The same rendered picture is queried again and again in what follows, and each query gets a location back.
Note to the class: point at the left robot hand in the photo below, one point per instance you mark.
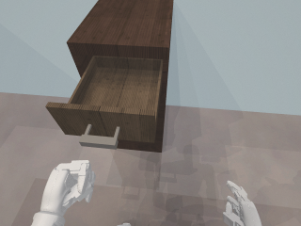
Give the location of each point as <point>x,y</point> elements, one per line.
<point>77,177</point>

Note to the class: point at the drawer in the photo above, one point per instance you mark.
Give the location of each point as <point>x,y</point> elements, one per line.
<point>114,91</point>

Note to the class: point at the left robot forearm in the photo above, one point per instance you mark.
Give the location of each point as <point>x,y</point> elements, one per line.
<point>45,218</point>

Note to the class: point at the right robot hand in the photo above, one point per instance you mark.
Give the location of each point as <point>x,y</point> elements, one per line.
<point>245,211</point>

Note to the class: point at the handle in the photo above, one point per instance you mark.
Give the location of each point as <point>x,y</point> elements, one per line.
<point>87,140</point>

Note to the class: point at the cabinet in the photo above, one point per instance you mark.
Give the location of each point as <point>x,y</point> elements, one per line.
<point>127,28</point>

